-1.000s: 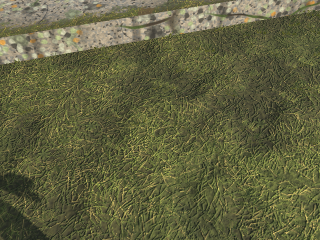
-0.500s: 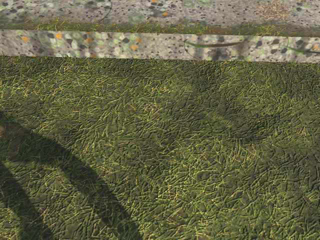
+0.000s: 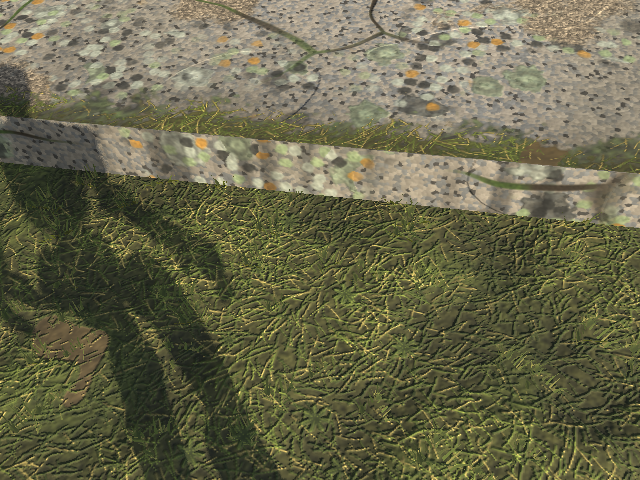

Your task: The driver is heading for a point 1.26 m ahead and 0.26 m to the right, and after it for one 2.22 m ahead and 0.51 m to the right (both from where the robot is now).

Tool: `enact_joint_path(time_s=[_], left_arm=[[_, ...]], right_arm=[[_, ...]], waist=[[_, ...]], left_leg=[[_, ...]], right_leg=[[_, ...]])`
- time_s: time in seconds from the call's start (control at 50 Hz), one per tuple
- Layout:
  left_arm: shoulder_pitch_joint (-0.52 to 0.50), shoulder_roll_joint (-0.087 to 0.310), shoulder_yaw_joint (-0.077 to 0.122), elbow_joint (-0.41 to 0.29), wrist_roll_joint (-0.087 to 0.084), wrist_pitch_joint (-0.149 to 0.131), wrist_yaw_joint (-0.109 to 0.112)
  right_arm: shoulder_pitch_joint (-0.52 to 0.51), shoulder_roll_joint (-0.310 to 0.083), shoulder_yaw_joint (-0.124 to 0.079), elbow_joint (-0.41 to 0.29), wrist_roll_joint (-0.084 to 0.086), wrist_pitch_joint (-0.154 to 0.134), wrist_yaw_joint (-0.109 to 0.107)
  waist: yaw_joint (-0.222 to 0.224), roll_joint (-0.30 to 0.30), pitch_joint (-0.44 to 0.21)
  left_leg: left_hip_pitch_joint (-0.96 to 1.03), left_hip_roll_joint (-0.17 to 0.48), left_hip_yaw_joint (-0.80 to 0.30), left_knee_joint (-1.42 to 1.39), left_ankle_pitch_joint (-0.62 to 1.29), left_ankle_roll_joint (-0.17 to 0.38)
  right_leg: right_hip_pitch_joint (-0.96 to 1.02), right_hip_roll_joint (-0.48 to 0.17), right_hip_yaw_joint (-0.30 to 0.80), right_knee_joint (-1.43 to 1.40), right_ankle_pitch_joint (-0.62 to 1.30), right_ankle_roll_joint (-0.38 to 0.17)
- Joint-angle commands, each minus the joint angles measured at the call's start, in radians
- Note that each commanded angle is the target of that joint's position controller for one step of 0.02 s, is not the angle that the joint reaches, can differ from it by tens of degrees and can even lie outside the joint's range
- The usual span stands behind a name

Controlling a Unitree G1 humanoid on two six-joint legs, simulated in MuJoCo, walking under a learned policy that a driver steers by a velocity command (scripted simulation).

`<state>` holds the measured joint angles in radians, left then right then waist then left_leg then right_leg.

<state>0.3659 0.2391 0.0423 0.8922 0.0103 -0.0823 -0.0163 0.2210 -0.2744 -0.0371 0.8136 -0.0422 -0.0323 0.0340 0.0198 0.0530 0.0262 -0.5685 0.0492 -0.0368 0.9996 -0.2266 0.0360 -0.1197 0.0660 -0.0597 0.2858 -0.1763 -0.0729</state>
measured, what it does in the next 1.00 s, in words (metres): walks ahead, turning right: left foot, then right foot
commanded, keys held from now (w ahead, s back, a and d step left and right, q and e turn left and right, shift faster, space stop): w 0.36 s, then w+e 0.64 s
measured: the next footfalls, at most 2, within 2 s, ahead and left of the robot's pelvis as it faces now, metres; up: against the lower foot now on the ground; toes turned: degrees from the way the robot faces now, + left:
left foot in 0.26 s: +0.29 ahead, +0.12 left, +0.00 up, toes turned +3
right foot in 0.80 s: +0.57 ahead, -0.08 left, +0.00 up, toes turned -16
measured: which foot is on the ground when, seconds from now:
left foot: up 0.00-0.24, down 0.26-0.82, up 0.84-1.00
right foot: down 0.00-0.26, up 0.28-0.78, down 0.80-1.00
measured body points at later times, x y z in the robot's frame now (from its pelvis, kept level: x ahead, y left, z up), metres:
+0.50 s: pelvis +0.26 +0.06 +0.00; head +0.28 +0.07 +0.45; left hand +0.35 +0.31 -0.14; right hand +0.29 -0.21 -0.13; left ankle +0.25 +0.12 -0.75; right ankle +0.29 -0.10 -0.67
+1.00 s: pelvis +0.52 -0.02 -0.01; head +0.55 -0.03 +0.44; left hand +0.67 +0.23 -0.14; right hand +0.55 -0.30 -0.13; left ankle +0.55 +0.13 -0.66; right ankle +0.53 -0.06 -0.75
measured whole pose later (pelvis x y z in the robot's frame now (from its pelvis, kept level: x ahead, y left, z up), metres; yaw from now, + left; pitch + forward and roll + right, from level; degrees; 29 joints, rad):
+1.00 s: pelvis +0.52 -0.02 -0.01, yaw -19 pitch +0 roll +0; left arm 0.27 0.27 0.07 0.89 0.00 -0.03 -0.01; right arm 0.19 -0.25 -0.03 0.82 -0.04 -0.06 0.00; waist 0.00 0.02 0.06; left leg -0.51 0.09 -0.02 1.15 -0.33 -0.01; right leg -0.23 0.14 -0.02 0.39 -0.17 -0.14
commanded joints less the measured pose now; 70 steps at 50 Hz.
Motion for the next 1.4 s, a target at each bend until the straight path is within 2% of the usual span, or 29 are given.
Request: enact_joint_path(time_s=[0.02,0.18,0.22,0.24,0.26,0.28,0.3,0.32,0.34,0.4,0.56,0.68,0.74,0.78,0.8,0.82,0.84,0.86,0.9,0.92,0.96,1.02,1.22,1.28,1.32,1.34,1.36,1.38,1.4], left_arm=[[0.008,0.115,0.022,-0.032,-0.006,-0.017,-0.001],[0.093,0.154,0.028,0.028,0.004,-0.005,0.009],[0.074,0.166,0.030,0.034,0.005,0.001,0.015],[0.070,0.158,0.027,0.038,0.003,0.006,0.015],[0.059,0.130,0.015,0.013,-0.002,0.005,0.015],[0.155,0.025,-0.009,-0.022,-0.033,0.003,0.007],[0.097,0.136,0.020,-0.005,0.000,0.011,0.017],[0.032,0.134,0.025,-0.025,0.003,0.010,0.013],[-0.001,0.111,0.018,-0.030,0.000,0.006,0.007],[0.029,0.073,0.013,-0.001,0.019,0.041,-0.008],[-0.191,0.053,0.012,-0.067,0.015,0.060,-0.027],[-0.367,0.032,-0.008,-0.142,0.021,0.052,-0.041],[-0.337,0.047,-0.001,-0.149,0.025,0.052,-0.038],[-0.203,0.077,0.016,-0.115,0.028,0.050,-0.030],[-0.065,0.103,0.034,-0.074,0.035,0.042,-0.024],[0.090,0.186,0.065,-0.039,0.047,0.040,-0.009],[0.045,0.290,0.096,-0.063,0.025,0.054,0.001],[0.052,0.282,0.095,-0.063,-0.002,0.065,0.001],[-0.038,0.181,0.071,-0.054,-0.002,0.062,0.013],[-0.072,0.153,0.061,-0.054,-0.005,0.054,0.017],[-0.101,0.134,0.051,-0.062,-0.010,0.038,0.016],[-0.065,0.179,0.062,-0.054,-0.010,0.020,0.010],[0.081,0.197,0.069,-0.029,0.002,0.026,0.018],[0.044,0.204,0.066,-0.031,0.005,0.015,0.027],[0.027,0.202,0.060,-0.022,0.005,0.003,0.021],[0.026,0.151,0.042,-0.046,-0.001,-0.005,0.016],[0.162,0.071,0.026,-0.056,-0.035,-0.003,0.013],[0.136,0.149,0.032,-0.030,0.001,0.008,0.021],[0.052,0.158,0.034,-0.034,0.009,0.011,0.015]], right_arm=[[-0.069,-0.034,0.003,-0.075,0.002,-0.007,0.007],[-0.230,-0.043,0.013,-0.123,0.012,-0.018,-0.001],[-0.132,-0.061,0.001,-0.093,0.005,-0.027,-0.010],[0.009,-0.080,-0.011,-0.042,-0.004,-0.037,-0.019],[0.186,-0.140,-0.030,0.000,-0.024,-0.046,-0.031],[0.272,-0.255,-0.065,0.015,-0.030,-0.040,-0.038],[0.228,-0.202,-0.056,0.014,0.013,-0.028,-0.033],[0.131,-0.156,-0.043,0.004,0.023,-0.027,-0.031],[0.076,-0.101,-0.029,0.001,0.020,-0.034,-0.026],[0.049,-0.051,-0.015,0.022,0.022,-0.056,-0.031],[0.144,-0.066,-0.019,0.087,0.026,-0.079,-0.037],[0.227,-0.077,-0.018,0.135,0.023,-0.073,-0.054],[0.217,-0.104,-0.023,0.143,0.018,-0.061,-0.064],[0.200,-0.133,-0.031,0.141,0.014,-0.045,-0.069],[0.191,-0.142,-0.034,0.133,0.018,-0.037,-0.068],[0.179,-0.124,-0.028,0.101,0.022,-0.039,-0.064],[0.192,-0.038,-0.017,0.030,0.038,-0.051,-0.042],[0.094,-0.111,-0.028,0.007,0.024,-0.063,-0.037],[0.049,-0.083,-0.017,-0.009,0.036,-0.086,-0.036],[0.035,-0.079,-0.019,-0.015,0.021,-0.074,-0.036],[0.073,-0.064,-0.016,-0.010,-0.006,-0.033,-0.032],[0.026,-0.049,-0.013,-0.039,-0.008,-0.005,-0.023],[-0.288,-0.061,0.003,-0.155,0.011,-0.027,-0.007],[-0.193,-0.089,-0.006,-0.132,0.012,-0.042,-0.013],[0.019,-0.131,-0.026,-0.067,0.006,-0.061,-0.033],[0.174,-0.192,-0.041,-0.053,-0.014,-0.071,-0.049],[0.212,-0.297,-0.069,-0.034,-0.026,-0.059,-0.048],[0.150,-0.222,-0.062,-0.031,0.002,-0.045,-0.037],[0.073,-0.143,-0.044,-0.049,0.014,-0.043,-0.030]], waist=[[-0.009,-0.126,0.034],[0.024,-0.133,0.041],[-0.028,-0.130,-0.005],[-0.089,-0.096,-0.080],[-0.157,-0.031,-0.197],[-0.133,0.217,-0.330],[-0.129,0.093,-0.283],[-0.087,0.042,-0.136],[-0.063,0.005,-0.074],[-0.005,0.030,-0.020],[-0.025,-0.005,0.057],[-0.074,0.002,0.087],[-0.044,0.027,0.050],[0.016,0.048,-0.037],[0.078,0.028,-0.114],[0.145,-0.057,-0.214],[0.073,-0.336,-0.294],[0.106,-0.142,-0.289],[0.033,-0.016,-0.064],[-0.003,-0.005,-0.023],[-0.045,-0.034,-0.032],[-0.047,-0.062,-0.020],[0.073,-0.118,0.010],[0.020,-0.140,-0.003],[-0.082,-0.087,-0.106],[-0.144,-0.005,-0.233],[-0.081,0.244,-0.311],[-0.055,0.117,-0.228],[-0.047,0.003,-0.100]], left_leg=[[-0.066,0.038,0.045,-0.139,0.111,-0.026],[0.049,-0.009,0.095,-0.429,0.124,0.018],[0.191,-0.054,0.110,-0.491,0.059,0.051],[0.374,-0.075,0.117,-0.554,0.083,0.078],[0.626,0.068,-0.035,-0.565,0.025,0.128],[0.915,0.358,-0.498,-0.640,-0.075,0.262],[0.845,0.356,-0.606,-0.717,-0.077,0.258],[0.715,0.311,-0.445,-0.725,-0.046,0.237],[0.604,0.267,-0.344,-0.760,0.034,0.215],[0.439,0.181,-0.157,-0.836,0.143,0.150],[0.486,0.158,0.066,-0.910,0.266,0.125],[0.618,0.181,0.180,-0.850,0.478,0.102],[0.702,0.201,0.228,-0.708,0.831,0.083],[0.714,0.205,0.255,-0.470,1.053,0.076],[0.638,0.193,0.271,-0.264,0.968,0.062],[0.421,0.164,0.276,0.037,0.648,0.034],[-0.033,-0.090,0.228,0.439,-0.259,-0.032],[-0.155,-0.064,0.008,0.496,-0.245,-0.021],[-0.143,0.035,-0.004,0.326,-0.108,-0.016],[-0.090,0.058,-0.011,0.246,-0.103,-0.027],[0.005,0.061,-0.003,0.169,-0.101,-0.053],[-0.007,0.058,0.030,0.046,-0.037,-0.084],[-0.046,-0.002,0.036,-0.387,0.200,-0.074],[0.147,-0.029,0.036,-0.479,0.135,-0.022],[0.417,-0.051,0.050,-0.569,0.106,0.024],[0.633,0.137,-0.148,-0.592,-0.029,0.079],[0.849,0.375,-0.607,-0.694,-0.077,0.219],[0.758,0.370,-0.706,-0.750,-0.220,0.226],[0.627,0.317,-0.545,-0.762,-0.225,0.204]], right_leg=[[0.001,-0.234,0.163,-0.174,0.232,-0.131],[0.138,-0.288,0.132,-0.081,0.433,-0.096],[0.164,-0.283,0.112,0.058,0.634,-0.076],[0.127,-0.243,0.073,0.229,0.675,-0.056],[-0.036,-0.200,0.038,0.477,0.466,-0.035],[-0.397,-0.029,-0.035,0.856,-0.120,0.016],[-0.508,-0.029,0.089,0.959,-0.327,0.001],[-0.541,-0.080,0.114,0.965,-0.252,-0.008],[-0.515,-0.114,0.113,0.913,-0.187,-0.008],[-0.398,-0.145,0.105,0.820,-0.125,0.017],[-0.568,-0.148,0.095,0.619,0.131,0.049],[-0.535,-0.123,-0.027,0.375,0.170,0.006],[-0.446,-0.061,-0.082,0.327,0.044,-0.051],[-0.290,0.012,-0.111,0.306,-0.057,-0.101],[-0.103,0.035,-0.091,0.233,-0.034,-0.135],[0.152,-0.114,0.124,0.185,-0.108,-0.197],[0.436,-0.401,0.712,0.073,-0.062,-0.362],[0.432,-0.405,0.751,0.017,0.029,-0.374],[0.172,-0.347,0.513,-0.017,0.190,-0.294],[0.077,-0.292,0.446,-0.031,0.248,-0.258],[-0.014,-0.234,0.364,-0.054,0.330,-0.237],[-0.063,-0.189,0.321,-0.080,0.344,-0.226],[0.108,-0.185,0.371,-0.017,0.364,-0.147],[0.094,-0.212,0.383,0.041,0.481,-0.100],[0.068,-0.141,0.318,0.306,0.633,-0.066],[-0.058,-0.088,0.268,0.558,0.422,-0.044],[-0.365,0.086,0.158,0.838,-0.238,-0.004],[-0.472,0.021,0.189,0.921,-0.307,-0.018],[-0.470,-0.025,0.198,0.915,-0.219,-0.016]])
